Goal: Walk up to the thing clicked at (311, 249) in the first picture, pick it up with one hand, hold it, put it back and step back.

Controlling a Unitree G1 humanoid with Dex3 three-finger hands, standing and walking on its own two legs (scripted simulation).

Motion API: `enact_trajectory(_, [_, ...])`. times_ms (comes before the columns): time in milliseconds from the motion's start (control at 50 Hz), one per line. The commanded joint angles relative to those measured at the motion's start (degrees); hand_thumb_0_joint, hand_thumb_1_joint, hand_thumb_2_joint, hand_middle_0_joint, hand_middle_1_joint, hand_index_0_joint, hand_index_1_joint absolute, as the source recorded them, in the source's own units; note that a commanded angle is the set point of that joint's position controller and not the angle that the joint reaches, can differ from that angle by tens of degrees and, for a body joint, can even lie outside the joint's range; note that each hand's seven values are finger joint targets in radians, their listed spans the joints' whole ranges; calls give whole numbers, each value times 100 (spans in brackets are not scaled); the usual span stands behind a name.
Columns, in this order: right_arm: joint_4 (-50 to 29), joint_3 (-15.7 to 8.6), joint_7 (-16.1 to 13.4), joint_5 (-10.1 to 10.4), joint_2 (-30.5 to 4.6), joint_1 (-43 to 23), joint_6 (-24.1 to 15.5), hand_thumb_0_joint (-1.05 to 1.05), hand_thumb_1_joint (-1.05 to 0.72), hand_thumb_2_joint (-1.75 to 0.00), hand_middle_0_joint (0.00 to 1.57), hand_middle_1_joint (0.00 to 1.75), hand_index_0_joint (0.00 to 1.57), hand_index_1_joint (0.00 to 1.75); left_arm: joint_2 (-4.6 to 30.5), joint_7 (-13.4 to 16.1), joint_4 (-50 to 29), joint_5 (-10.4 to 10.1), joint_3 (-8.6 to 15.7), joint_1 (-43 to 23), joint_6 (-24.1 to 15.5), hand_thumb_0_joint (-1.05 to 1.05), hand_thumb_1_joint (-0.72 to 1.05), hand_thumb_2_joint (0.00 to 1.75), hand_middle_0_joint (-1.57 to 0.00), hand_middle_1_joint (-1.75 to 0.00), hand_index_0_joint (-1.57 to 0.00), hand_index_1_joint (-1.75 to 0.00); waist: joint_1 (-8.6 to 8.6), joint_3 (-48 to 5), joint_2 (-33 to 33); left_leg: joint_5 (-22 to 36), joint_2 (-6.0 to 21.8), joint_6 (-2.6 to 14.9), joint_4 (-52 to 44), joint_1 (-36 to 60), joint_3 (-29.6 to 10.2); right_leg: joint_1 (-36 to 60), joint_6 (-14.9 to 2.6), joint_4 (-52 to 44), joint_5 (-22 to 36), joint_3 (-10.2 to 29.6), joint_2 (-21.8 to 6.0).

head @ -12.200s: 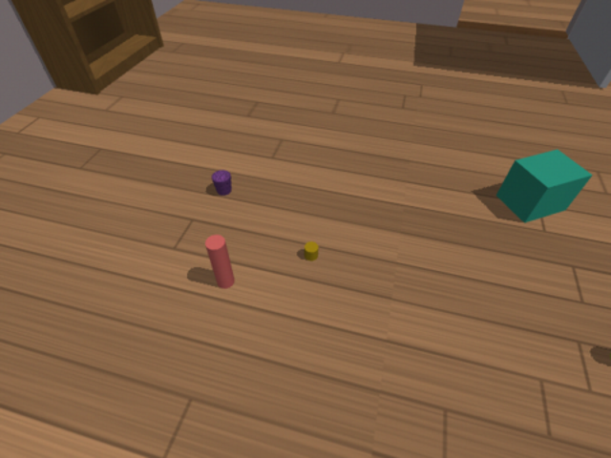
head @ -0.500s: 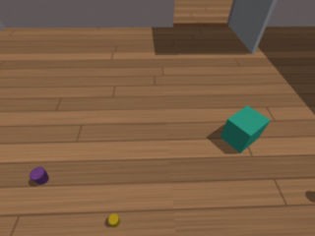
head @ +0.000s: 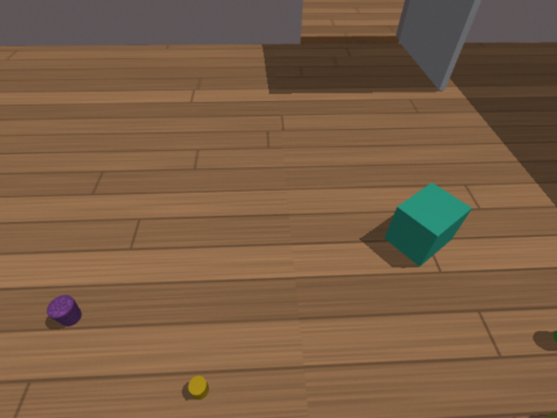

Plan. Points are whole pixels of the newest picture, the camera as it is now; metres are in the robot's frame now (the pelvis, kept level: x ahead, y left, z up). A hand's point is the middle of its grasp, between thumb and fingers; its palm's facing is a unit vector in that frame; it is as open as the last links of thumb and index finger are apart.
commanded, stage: stand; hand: left
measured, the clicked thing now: (198, 387) +0.37 +0.26 -0.75
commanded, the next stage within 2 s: rise first in 1.78 s
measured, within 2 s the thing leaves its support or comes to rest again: neither
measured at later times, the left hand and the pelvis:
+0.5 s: hand out of the picture +0.07 +0.25 -0.16, palm faces -0.03 -0.94 -0.34, open 7.4 cm; pelvis +0.00 +0.00 +0.00, yaw +0 degrees
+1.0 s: hand out of the picture +0.08 +0.25 -0.16, palm faces -0.03 -0.94 -0.35, open 7.4 cm; pelvis +0.00 +0.00 +0.00, yaw +0 degrees
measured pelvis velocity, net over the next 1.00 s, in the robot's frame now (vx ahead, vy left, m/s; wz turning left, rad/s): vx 0.00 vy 0.00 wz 0.00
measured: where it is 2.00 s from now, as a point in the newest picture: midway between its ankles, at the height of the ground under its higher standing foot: outside the picture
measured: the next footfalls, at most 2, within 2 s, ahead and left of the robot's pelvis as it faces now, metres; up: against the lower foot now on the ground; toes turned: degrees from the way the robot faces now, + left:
none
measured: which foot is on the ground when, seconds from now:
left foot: down 0.00-1.00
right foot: down 0.00-1.00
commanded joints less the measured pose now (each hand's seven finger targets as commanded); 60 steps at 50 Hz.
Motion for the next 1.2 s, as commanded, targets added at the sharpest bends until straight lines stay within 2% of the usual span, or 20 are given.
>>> enact_trajectory(0, [-329,-202,-96,12,-1201,-227,-125,0,-90,-90,20,30,20,30,1265,89,-318,-16,256,-234,-123,0,90,90,-20,-30,-20,-30,-13,-382,-14,592,562,197,-265,100,-455,-178,-195,-327,501,425,-610])
enact_trajectory(100, [-327,-223,-93,11,-1238,-181,-122,0,-90,-90,20,30,20,30,1248,89,-344,-8,242,-194,-140,0,90,90,-20,-30,-20,-30,-22,-489,-7,690,569,230,-181,195,-431,-149,-204,-327,668,457,-636])
enact_trajectory(180, [-317,-213,-93,-1,-1223,-118,-116,0,-90,-90,20,30,20,30,1268,91,-336,-22,248,-187,-131,0,90,90,-20,-30,-20,-30,-32,-390,-6,513,545,217,-232,78,-434,-173,-201,-356,482,456,-623])
enact_trajectory(440, [-315,-196,-96,12,-1220,-59,-119,0,-90,-90,20,30,20,30,1270,79,-324,-21,244,-76,-118,0,90,90,-20,-30,-20,-30,6,-307,-11,434,550,219,-248,82,-466,-235,-209,-342,394,461,-606])
enact_trajectory(460, [-336,-208,-102,12,-1245,-63,-119,0,-90,-90,20,30,20,30,1277,81,-339,-4,255,-85,-121,0,90,90,-20,-30,-20,-30,-18,-420,9,520,561,235,-205,172,-450,-208,-214,-314,497,465,-617])
enact_trajectory(500, [-322,-186,-105,4,-1229,-1,-127,0,-90,-90,20,30,20,30,1264,74,-329,-21,258,-130,-109,0,90,90,-20,-30,-20,-30,-27,-329,22,377,535,214,-272,44,-444,-204,-222,-319,409,477,-620])
enact_trajectory(580, [-340,-198,-102,10,-1242,-50,-127,0,-90,-90,20,30,20,30,1259,80,-336,-28,257,-102,-109,0,90,90,-20,-30,-20,-30,-1,-387,15,650,566,214,-227,115,-461,-191,-228,-282,512,447,-603])
enact_trajectory(700, [-369,-197,-119,9,-1247,-47,-135,0,-90,-90,20,30,20,30,1275,85,-352,-19,259,-111,-124,0,90,90,-20,-30,-20,-30,-4,-514,20,956,587,247,-134,196,-440,-65,-214,-196,968,452,-644])
enact_trajectory(980, [-373,-207,-115,5,-1239,-64,-120,0,-90,-90,20,30,20,30,1262,89,-383,-10,248,-103,-111,0,90,90,-20,-30,-20,-30,-7,-345,15,651,566,202,-219,143,-409,-202,-220,-295,610,448,-607])
enact_trajectory(1040, [-377,-218,-112,1,-1259,-68,-130,0,-90,-90,20,30,20,30,1271,82,-393,-11,253,-100,-120,0,90,90,-20,-30,-20,-30,-1,-485,49,791,584,223,-167,210,-403,-107,-236,-250,803,477,-635])
enact_trajectory(1180, [-385,-214,-104,17,-1195,-52,-116,0,-90,-90,20,30,20,30,1282,101,-383,-15,249,-98,-125,0,90,90,-20,-30,-20,-30,-24,-409,-67,771,567,224,-185,189,-412,-114,-217,-284,772,445,-616])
